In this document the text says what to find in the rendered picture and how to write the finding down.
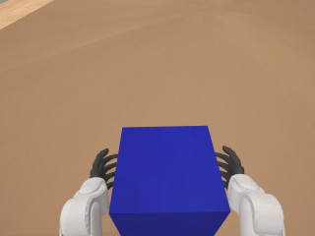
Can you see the robot right hand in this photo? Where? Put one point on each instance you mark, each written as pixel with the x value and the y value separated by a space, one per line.
pixel 232 167

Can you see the right robot forearm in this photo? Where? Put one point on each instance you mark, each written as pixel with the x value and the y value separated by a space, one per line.
pixel 260 214

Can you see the left robot forearm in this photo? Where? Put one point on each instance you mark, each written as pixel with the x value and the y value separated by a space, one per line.
pixel 81 216

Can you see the carton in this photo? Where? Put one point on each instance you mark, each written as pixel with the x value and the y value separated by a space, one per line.
pixel 167 182

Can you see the robot left hand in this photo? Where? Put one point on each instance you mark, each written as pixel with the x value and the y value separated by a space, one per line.
pixel 99 170

